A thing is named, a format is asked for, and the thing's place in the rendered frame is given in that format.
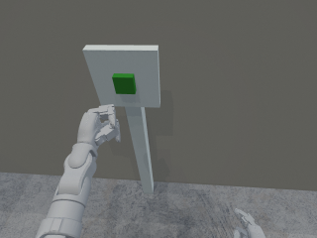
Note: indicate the robot right hand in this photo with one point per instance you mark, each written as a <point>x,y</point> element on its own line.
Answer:
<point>253,230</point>

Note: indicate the button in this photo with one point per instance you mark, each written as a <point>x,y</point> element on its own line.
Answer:
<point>124,83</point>

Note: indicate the robot left hand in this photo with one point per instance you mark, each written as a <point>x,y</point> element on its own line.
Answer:
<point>92,131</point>

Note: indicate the robot left forearm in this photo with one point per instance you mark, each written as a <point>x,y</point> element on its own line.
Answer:
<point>71,195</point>

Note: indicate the panel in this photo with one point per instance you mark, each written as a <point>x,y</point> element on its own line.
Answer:
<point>143,62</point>

